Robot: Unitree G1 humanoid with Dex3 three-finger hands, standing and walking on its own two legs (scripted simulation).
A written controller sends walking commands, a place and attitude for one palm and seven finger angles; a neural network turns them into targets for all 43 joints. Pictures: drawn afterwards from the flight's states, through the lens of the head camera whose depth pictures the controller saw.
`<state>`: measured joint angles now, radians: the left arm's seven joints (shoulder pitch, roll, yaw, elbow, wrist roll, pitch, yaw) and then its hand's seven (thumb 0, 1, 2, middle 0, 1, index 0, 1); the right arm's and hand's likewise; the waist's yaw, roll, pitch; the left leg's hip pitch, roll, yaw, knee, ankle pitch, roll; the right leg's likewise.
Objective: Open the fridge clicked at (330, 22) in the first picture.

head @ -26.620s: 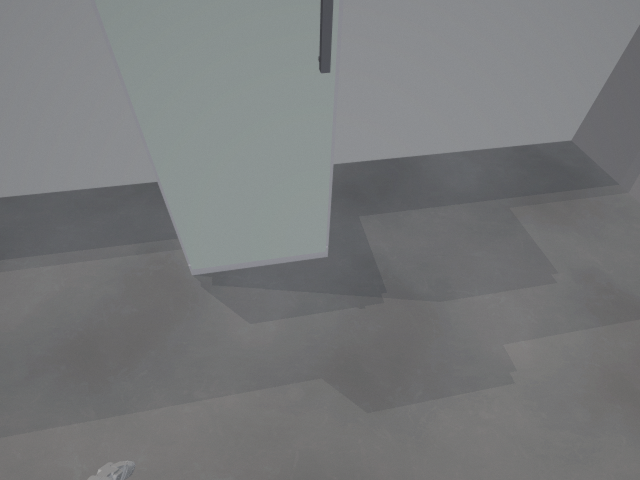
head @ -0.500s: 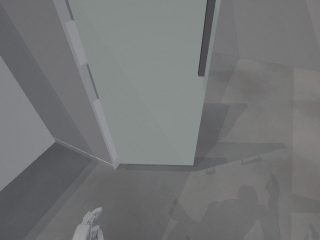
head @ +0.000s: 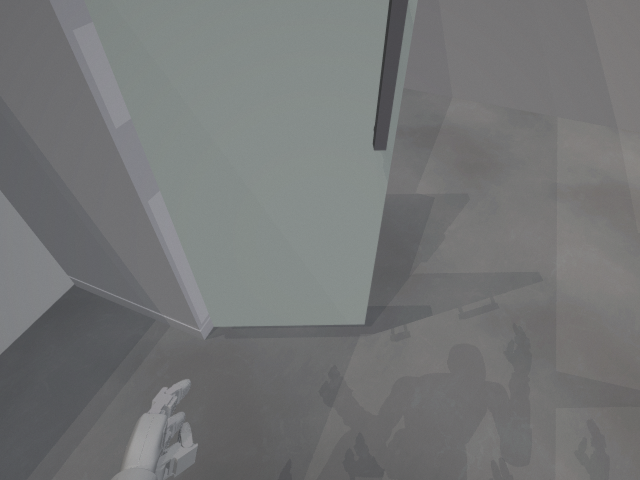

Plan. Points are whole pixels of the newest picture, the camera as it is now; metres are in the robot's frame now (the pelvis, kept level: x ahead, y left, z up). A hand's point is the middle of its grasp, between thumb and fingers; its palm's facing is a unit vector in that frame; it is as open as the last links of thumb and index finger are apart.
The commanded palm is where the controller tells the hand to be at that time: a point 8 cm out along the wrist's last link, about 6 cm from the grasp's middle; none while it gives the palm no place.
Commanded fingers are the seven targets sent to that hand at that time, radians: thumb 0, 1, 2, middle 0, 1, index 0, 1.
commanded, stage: stop stepping back and stand still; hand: right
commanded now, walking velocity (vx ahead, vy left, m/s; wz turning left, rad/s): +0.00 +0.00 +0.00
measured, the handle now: (387, 65) +0.69 -0.07 +0.20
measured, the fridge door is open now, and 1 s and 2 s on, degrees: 66 66 66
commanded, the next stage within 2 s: let the arm hang, fingers relaxed in 0.24 s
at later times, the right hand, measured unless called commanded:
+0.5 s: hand (548, 451) +0.19 -0.26 -0.04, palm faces +0.06 +0.89 -0.44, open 7.4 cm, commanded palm none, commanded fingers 0.00 -0.90 -0.90 0.20 0.30 0.20 0.30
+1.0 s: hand out of the picture -0.02 -0.22 -0.17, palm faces +0.03 +0.97 -0.25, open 7.3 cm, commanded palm none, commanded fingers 0.00 -0.90 -0.90 0.20 0.30 0.20 0.30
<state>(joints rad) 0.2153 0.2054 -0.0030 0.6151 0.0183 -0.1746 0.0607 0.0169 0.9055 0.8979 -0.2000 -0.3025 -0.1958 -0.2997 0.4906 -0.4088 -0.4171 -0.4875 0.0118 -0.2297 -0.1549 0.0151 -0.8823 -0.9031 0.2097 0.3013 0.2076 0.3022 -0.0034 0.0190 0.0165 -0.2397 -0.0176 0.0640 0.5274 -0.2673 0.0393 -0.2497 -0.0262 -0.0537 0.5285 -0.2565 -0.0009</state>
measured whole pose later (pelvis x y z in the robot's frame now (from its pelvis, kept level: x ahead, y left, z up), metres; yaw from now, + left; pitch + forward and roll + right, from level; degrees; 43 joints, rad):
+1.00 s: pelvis -0.01 -0.02 +0.00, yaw -1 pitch +0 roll +1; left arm 0.31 0.16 0.01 1.07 0.03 0.03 0.02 0.01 0.91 0.90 -0.20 -0.30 -0.20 -0.30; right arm 0.28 -0.20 -0.02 1.09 -0.02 0.03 -0.02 0.00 -0.92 -0.90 0.20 0.30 0.20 0.30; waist 0.01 -0.04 0.04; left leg -0.24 0.00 0.08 0.44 -0.21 0.02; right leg -0.28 -0.01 -0.04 0.49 -0.21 -0.03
